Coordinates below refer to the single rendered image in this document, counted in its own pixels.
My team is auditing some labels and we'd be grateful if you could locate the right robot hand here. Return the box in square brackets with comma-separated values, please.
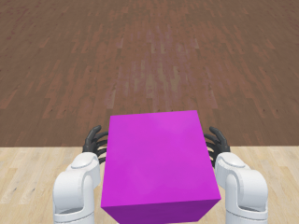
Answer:
[203, 126, 231, 169]

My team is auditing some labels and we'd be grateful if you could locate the carton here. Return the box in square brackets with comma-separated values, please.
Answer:
[100, 110, 221, 224]

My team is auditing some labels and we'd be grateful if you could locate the left robot hand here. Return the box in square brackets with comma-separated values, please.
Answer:
[82, 125, 108, 164]

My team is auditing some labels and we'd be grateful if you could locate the right robot forearm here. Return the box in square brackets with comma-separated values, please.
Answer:
[214, 152, 268, 224]

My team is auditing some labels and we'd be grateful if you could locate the left robot forearm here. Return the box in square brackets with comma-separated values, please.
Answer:
[52, 152, 101, 224]

